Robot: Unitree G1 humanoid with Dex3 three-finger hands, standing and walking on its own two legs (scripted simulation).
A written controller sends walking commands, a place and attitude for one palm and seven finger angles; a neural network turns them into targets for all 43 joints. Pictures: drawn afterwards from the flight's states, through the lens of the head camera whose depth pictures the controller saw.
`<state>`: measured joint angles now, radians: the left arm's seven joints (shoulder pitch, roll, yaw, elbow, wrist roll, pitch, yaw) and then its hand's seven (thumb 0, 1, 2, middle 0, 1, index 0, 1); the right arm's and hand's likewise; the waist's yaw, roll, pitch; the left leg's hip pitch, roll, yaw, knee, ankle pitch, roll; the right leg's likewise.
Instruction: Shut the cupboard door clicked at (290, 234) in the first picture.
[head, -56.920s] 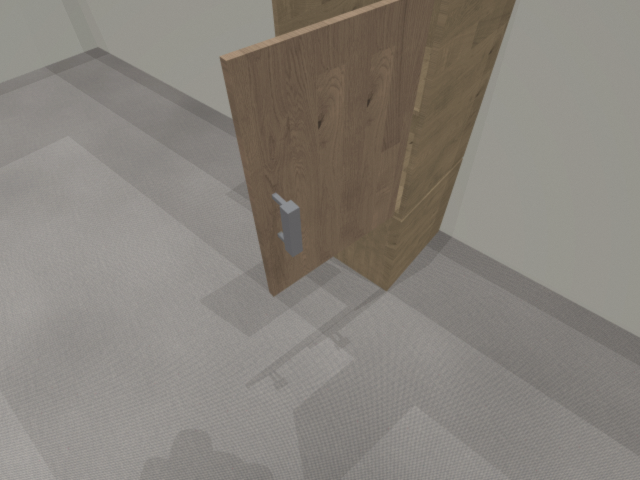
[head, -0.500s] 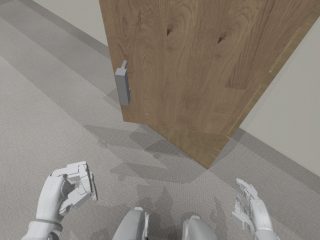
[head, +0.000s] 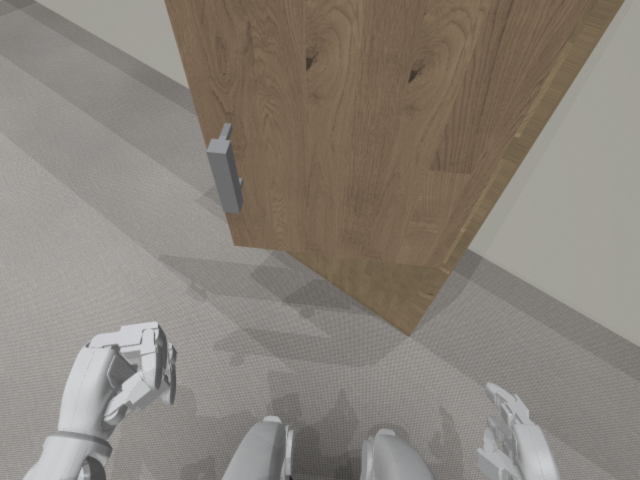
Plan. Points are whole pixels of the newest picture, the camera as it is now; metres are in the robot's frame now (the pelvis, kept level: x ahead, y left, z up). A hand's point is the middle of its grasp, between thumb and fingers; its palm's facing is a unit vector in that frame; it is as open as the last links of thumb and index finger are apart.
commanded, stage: raise the hand and make a fist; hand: left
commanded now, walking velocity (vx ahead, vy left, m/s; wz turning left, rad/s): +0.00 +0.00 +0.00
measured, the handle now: (230, 168) +0.53 +0.18 +0.03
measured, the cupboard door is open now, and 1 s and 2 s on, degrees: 31 31 31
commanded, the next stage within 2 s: bring the fist close to the handle in 0.14 s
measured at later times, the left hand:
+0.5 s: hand (185, 344) +0.26 +0.17 +0.04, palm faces -0.07 -1.00 -0.02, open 3.1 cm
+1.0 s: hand (224, 257) +0.37 +0.15 +0.04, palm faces -0.05 -1.00 -0.03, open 3.1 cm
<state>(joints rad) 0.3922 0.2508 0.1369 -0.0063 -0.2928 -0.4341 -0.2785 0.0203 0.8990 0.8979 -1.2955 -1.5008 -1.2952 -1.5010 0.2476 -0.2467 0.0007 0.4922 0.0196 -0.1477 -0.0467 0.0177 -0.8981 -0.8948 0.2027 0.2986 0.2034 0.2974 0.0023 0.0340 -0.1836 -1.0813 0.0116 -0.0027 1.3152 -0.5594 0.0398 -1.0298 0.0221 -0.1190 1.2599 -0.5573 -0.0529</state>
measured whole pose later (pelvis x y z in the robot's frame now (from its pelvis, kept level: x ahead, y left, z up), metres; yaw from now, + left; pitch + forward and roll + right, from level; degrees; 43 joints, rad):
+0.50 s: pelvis +0.00 +0.00 -0.01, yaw +0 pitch +19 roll -3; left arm 0.20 0.24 0.10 0.08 -0.26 -0.41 -0.25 0.02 0.90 0.90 -1.30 -1.50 -1.30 -1.50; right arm 0.22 -0.25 0.03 0.50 0.01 -0.15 -0.05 0.02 -0.90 -0.89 0.20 0.30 0.20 0.30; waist 0.01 0.04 -0.18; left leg -1.12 0.01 -0.01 1.34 -0.56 0.04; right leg -1.06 0.02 -0.13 1.28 -0.56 -0.05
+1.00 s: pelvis +0.00 +0.00 +0.01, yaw +0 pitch +21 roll -2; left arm -0.27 0.24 0.13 0.53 -0.18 -0.44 -0.16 0.02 0.90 0.90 -1.30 -1.50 -1.30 -1.50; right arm 0.25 -0.26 0.01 0.59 0.01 -0.08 -0.02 0.02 -0.90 -0.89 0.20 0.30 0.20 0.30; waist -0.04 0.03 -0.17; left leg -1.10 0.01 0.02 1.27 -0.54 0.04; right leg -1.06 0.02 -0.09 1.24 -0.54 -0.05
